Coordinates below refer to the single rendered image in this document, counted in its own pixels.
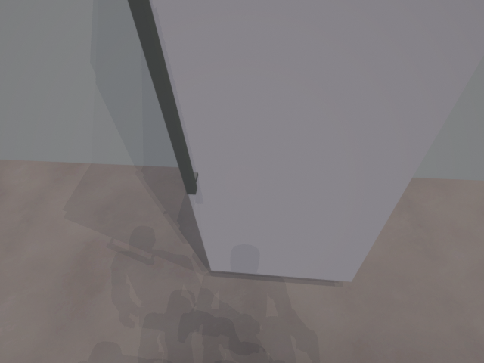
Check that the fridge door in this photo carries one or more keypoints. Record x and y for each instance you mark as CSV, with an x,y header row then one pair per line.
x,y
307,119

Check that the handle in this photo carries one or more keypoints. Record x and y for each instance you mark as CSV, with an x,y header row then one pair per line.
x,y
150,43

